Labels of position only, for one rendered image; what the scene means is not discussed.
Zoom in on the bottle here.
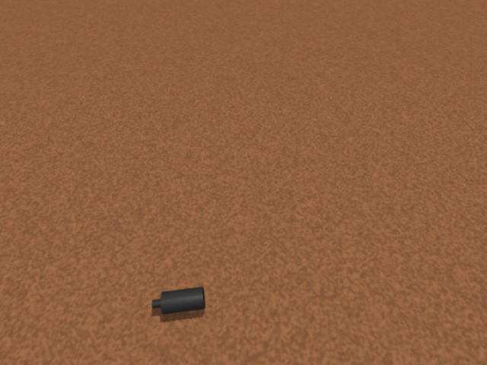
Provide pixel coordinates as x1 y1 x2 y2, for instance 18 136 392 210
152 287 205 314

